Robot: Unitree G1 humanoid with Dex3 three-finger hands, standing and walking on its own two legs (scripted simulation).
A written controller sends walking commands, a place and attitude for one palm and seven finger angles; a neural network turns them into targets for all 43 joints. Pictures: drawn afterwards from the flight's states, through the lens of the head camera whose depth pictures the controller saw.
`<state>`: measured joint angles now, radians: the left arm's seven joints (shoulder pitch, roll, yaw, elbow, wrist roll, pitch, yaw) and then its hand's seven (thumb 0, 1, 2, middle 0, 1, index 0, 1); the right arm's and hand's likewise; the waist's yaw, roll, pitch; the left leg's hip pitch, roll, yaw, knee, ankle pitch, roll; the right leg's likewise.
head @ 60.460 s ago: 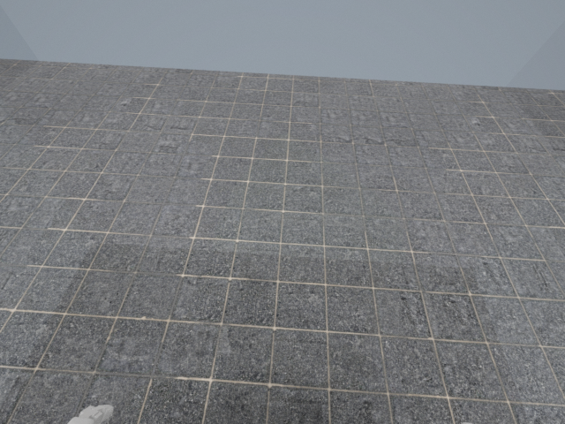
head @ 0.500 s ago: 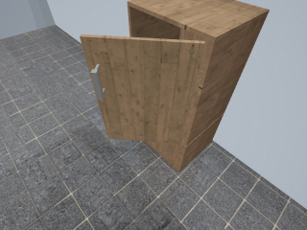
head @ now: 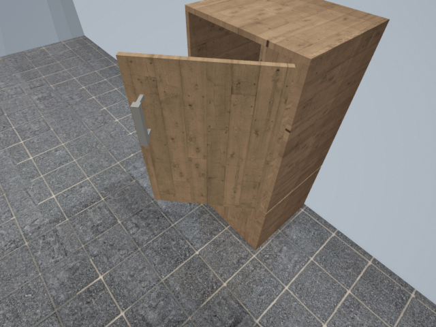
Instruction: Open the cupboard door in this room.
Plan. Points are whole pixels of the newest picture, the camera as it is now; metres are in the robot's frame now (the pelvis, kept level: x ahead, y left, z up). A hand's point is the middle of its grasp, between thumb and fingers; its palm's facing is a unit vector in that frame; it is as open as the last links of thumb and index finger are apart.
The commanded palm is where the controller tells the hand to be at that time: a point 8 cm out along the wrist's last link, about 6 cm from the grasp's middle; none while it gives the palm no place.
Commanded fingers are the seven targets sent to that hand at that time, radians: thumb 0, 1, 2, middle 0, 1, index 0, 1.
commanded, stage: look again from close up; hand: left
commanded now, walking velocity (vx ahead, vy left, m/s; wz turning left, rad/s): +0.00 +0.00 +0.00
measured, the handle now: (143, 120) +0.61 +0.25 +0.02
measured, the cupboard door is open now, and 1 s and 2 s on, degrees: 43 43 43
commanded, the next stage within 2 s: shuffle to correct the standing spot in 0.08 s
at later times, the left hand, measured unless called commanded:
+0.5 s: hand out of the picture -0.01 +0.19 -0.19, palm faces +0.12 -0.98 -0.16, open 7.4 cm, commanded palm none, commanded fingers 0.00 0.90 0.90 -0.20 -0.30 -0.20 -0.30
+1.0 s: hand out of the picture +0.16 +0.19 -0.18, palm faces -0.01 -0.98 -0.22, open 7.3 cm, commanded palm none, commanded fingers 0.00 0.90 0.90 -0.20 -0.30 -0.20 -0.30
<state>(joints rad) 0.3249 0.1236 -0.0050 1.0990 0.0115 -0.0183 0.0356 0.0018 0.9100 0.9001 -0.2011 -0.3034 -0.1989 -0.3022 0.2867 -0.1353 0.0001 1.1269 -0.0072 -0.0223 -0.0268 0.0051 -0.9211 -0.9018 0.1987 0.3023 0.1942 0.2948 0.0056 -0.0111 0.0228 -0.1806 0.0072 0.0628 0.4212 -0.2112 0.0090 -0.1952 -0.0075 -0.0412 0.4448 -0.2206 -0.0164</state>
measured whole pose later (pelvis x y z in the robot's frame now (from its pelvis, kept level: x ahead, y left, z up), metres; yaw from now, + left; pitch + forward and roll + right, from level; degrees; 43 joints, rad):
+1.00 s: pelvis +0.07 +0.02 -0.01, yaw -1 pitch +0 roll +1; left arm 0.15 0.14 0.03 1.02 0.01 0.00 0.04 0.00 0.92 0.90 -0.20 -0.30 -0.20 -0.30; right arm 0.30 -0.09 -0.02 1.11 0.00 -0.01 -0.05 0.00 -0.91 -0.90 0.20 0.30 0.20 0.30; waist -0.04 0.01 0.08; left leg -0.14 -0.03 0.10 0.51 -0.37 0.03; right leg -0.33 -0.01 -0.08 0.60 -0.27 -0.05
